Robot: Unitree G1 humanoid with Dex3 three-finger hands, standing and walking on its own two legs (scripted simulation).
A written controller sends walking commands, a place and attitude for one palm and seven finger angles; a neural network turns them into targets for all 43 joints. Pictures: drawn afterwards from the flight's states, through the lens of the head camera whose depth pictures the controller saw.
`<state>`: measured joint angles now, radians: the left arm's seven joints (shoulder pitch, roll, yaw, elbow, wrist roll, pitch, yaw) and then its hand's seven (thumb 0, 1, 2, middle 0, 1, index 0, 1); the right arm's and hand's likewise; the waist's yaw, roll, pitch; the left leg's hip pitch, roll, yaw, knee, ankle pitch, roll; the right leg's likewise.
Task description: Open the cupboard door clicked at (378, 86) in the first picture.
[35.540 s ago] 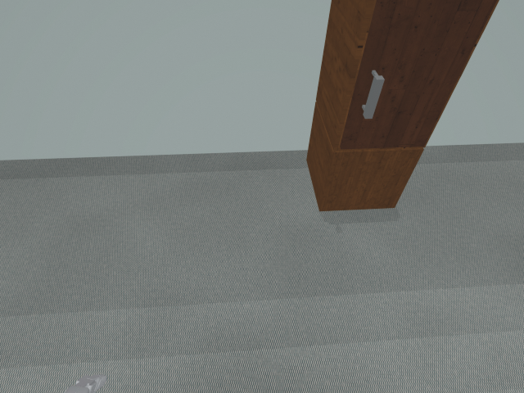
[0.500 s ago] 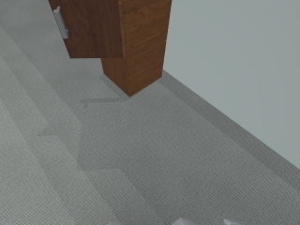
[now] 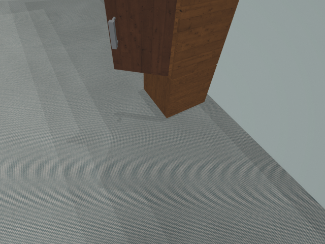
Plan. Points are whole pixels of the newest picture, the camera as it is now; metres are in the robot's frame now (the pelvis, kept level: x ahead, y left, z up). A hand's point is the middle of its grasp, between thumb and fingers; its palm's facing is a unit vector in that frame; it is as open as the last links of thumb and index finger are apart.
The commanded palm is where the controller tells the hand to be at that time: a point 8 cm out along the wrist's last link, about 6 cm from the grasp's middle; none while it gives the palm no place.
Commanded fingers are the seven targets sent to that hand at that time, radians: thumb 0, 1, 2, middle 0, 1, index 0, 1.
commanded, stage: take the last steps up to it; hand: left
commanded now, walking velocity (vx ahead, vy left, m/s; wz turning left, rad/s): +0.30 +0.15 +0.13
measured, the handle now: (114, 33) +1.07 +0.37 -0.08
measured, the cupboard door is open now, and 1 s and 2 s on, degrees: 52 52 52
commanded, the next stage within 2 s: come to a stop and stand still in 1.20 s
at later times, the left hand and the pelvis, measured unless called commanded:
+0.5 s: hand (103, 194) +0.26 +0.20 -0.15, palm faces +0.07 -0.98 -0.21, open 7.3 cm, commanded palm none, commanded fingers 0.00 0.90 0.90 -0.20 -0.30 -0.20 -0.30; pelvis +0.15 +0.02 +0.00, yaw +3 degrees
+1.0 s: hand (74, 169) +0.33 +0.33 -0.17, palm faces +0.10 -0.98 -0.18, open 7.3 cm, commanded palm none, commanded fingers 0.00 0.90 0.90 -0.20 -0.30 -0.20 -0.30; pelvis +0.32 +0.13 +0.01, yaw +1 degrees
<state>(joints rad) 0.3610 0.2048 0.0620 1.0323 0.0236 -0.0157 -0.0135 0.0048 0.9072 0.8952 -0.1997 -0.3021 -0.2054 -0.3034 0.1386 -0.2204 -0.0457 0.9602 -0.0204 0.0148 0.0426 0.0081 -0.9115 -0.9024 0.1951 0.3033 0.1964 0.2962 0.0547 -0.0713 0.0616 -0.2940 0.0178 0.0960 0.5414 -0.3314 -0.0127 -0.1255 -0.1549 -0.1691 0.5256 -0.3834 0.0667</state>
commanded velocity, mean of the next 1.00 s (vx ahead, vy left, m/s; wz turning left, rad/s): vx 0.30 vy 0.12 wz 0.00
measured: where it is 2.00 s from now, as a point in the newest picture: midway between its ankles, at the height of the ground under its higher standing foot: (139, 194)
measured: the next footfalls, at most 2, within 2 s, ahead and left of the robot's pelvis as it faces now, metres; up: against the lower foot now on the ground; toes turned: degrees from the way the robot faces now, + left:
right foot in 0.40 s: +0.23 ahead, -0.09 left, +0.00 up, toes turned -6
left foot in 0.80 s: +0.38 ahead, +0.22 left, +0.00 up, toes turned +10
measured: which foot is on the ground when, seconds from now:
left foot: down 0.00-0.40, up 0.42-0.78, down 0.80-1.00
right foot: down 0.00-0.00, up 0.02-0.38, down 0.40-0.80, up 0.82-1.00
